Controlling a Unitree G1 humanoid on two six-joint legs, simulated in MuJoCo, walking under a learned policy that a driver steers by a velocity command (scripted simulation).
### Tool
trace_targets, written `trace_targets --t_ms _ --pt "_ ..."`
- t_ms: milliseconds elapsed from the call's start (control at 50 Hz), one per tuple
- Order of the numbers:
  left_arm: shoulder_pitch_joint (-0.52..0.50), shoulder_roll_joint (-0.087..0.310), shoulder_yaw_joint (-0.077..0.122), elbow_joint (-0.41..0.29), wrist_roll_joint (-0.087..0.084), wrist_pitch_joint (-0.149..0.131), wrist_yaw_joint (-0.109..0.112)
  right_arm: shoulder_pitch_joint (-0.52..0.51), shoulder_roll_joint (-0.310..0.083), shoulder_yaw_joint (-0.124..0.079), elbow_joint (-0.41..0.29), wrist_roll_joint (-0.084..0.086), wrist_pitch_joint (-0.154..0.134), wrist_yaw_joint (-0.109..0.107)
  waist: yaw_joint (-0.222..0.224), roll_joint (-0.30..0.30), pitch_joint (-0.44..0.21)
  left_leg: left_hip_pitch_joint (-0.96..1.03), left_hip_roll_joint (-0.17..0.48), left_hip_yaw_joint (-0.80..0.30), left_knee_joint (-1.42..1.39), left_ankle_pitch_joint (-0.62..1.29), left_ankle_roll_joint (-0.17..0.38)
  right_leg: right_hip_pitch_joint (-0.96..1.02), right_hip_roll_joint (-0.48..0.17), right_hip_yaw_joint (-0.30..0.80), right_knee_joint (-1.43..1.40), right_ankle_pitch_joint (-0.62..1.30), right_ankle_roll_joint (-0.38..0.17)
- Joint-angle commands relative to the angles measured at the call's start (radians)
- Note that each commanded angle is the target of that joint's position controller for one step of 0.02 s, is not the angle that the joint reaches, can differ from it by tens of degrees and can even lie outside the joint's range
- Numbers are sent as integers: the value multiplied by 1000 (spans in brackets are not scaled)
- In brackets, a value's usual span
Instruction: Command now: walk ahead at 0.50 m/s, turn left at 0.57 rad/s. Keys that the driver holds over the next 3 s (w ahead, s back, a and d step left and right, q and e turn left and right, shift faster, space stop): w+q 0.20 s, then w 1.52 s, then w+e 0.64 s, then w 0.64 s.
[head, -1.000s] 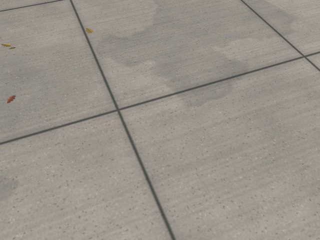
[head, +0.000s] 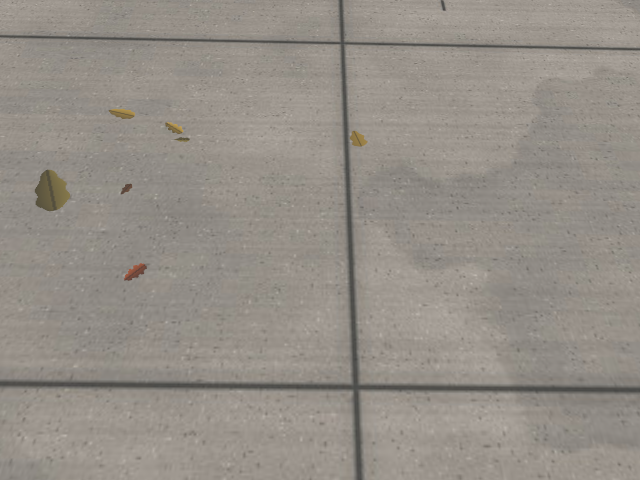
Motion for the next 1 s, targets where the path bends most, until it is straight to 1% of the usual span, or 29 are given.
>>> trace_targets --t_ms 20,100,180,240,260,280,300,320,340,360,380,400,420,460,520,580,660,720,740,760,780,800,820,840,860,880,900,940,1000 --pt "20 83 25 -69 14 9 5 -23 -147 -35 -85 1 -21 -20 39 43 -85 87 258 -282 -204 320 202 -94 -24 -1 -125 85 36" --pt "-133 43 5 -115 11 8 -3 29 -166 -41 -78 9 -9 -40 -18 87 -55 20 181 -204 -187 234 132 -32 37 -21 -447 359 54" --pt "-223 69 10 -149 -10 -5 -21 95 -164 -40 -61 16 4 -44 -57 114 -51 69 210 -286 -133 113 105 26 82 -2 -603 424 42" --pt "-183 105 24 -144 -10 -19 -33 100 -153 -38 -58 9 9 -50 -29 145 -59 167 261 -360 -49 111 84 57 75 12 -647 338 1" --pt "-131 111 29 -130 -7 -24 -33 91 -146 -36 -58 7 10 -50 0 156 -69 177 258 -361 -10 161 72 118 79 -7 -673 324 -22" --pt "-44 132 42 -107 3 -28 -29 86 -121 -26 -62 3 9 -47 43 149 -115 170 214 -335 85 260 48 249 81 -21 -698 322 -53" --pt "91 173 54 -92 19 -32 -23 82 -77 -7 -77 -10 6 -42 105 88 -238 82 163 -275 316 201 14 478 -41 91 -666 309 -117" --pt "223 265 80 -54 31 -21 -24 233 -17 12 -84 13 -5 -41 76 -194 -387 -261 15 -148 680 -124 -68 848 -256 509 -709 143 -291" --pt "258 207 70 -29 -2 -14 -35 247 -69 11 -72 25 -13 -41 88 -274 -373 -443 29 -164 829 -411 -79 875 -321 768 -836 -122 -325" --pt "200 135 49 -42 -14 -10 -33 135 -146 -8 -81 28 -13 -39 109 -145 -213 -513 79 -177 892 -336 -75 751 -285 652 -856 -213 -278" --pt "139 112 38 -53 -4 0 -31 44 -149 -8 -102 16 -12 -39 99 -65 -128 -501 119 -132 878 -261 -73 621 -241 513 -864 -133 -245" --pt "98 91 28 -51 3 6 -31 -7 -136 -7 -118 -1 -15 -37 78 -35 -60 -482 149 -111 815 -210 -72 501 -199 414 -890 -21 -239" --pt "75 74 19 -50 10 5 -30 -7 -122 -9 -119 -6 -16 -33 48 -54 -42 -433 184 -103 754 -170 -71 430 -166 346 -911 70 -228" --pt "74 69 16 -38 5 1 -30 21 -83 -2 -110 -1 -12 -27 26 -86 -52 -370 202 -71 680 -144 -79 373 -129 260 -944 186 -231" --pt "102 119 29 -14 -6 -1 -24 -48 -51 14 -135 -11 -14 -26 37 -64 -43 -389 219 -41 518 -49 -100 368 -132 174 -983 318 -253" --pt "130 142 33 5 -15 11 -19 -142 -30 26 -152 -9 -24 -18 69 -53 -35 -342 205 -13 316 113 -109 369 -103 84 -991 362 -228" --pt "208 160 34 45 -26 26 -18 -253 -39 27 -182 4 -31 -3 111 -55 -13 -289 170 12 168 197 -108 415 -119 58 -969 358 -210" --pt "227 174 38 67 -31 43 -15 -287 -59 21 -203 6 -37 8 100 -67 0 -276 155 14 105 118 -74 497 -161 74 -920 405 -190" --pt "222 183 40 71 -31 49 -12 -263 -72 15 -200 5 -39 10 78 -73 -13 -231 145 23 84 91 -59 514 -166 72 -886 468 -179" --pt "203 189 40 70 -33 54 -9 -195 -92 3 -182 1 -41 8 30 -71 -50 -121 120 48 47 90 -39 512 -147 44 -805 608 -161" --pt "205 170 32 70 -30 56 -7 -63 -135 -20 -141 -5 -39 1 -32 -52 -137 78 105 61 36 99 -10 471 -100 0 -646 717 -136" --pt "193 123 10 44 -8 52 -4 123 -206 -42 -108 -17 -36 -11 -109 31 -281 370 265 -110 73 134 55 291 -49 -47 -361 535 -94" --pt "302 14 -24 21 -4 31 -8 181 -292 -58 -90 -20 -28 -11 -59 298 -395 683 491 -561 -11 -37 211 -106 121 -73 -4 -78 -28" --pt "259 100 -6 34 -21 13 -14 198 -202 -35 -87 -7 -25 -9 -95 241 -398 671 495 -687 -96 -173 214 -231 93 49 128 -230 -33" --pt "174 149 9 4 -41 4 -20 132 -168 -20 -91 -5 -27 -9 -86 188 -253 558 461 -552 -116 -157 176 -296 44 40 151 -155 -44" --pt "120 141 7 -7 -35 2 -18 68 -145 -11 -99 -9 -27 -9 -59 119 -177 426 418 -439 -134 -72 154 -271 1 13 112 -67 -45" --pt "96 133 9 -11 -18 5 -16 17 -122 -4 -101 -16 -29 -4 -30 90 -118 310 384 -367 -165 18 145 -235 -23 7 53 -11 -38" --pt "130 104 9 -1 -14 26 -18 -27 -98 2 -101 -22 -38 -1 25 114 -96 183 345 -284 -224 113 141 -132 -50 13 -10 48 -26" --pt "96 70 1 -12 -5 49 -12 -15 -125 -7 -72 -12 -53 -5 41 90 -60 117 334 -193 -278 197 155 -140 -56 1 -115 128 2"
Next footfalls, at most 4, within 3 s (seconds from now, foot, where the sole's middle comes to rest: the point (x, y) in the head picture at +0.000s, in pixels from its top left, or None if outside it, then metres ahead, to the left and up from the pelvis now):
0.30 right None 0.36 -0.13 -0.78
0.80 left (239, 423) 0.57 0.17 -0.78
1.32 right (318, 288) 0.91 0.00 -0.78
1.84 left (201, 217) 1.14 0.31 -0.78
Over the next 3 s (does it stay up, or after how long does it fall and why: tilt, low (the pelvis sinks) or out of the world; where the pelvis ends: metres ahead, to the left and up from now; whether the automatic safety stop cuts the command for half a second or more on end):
stays up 1.65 0.16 -0.01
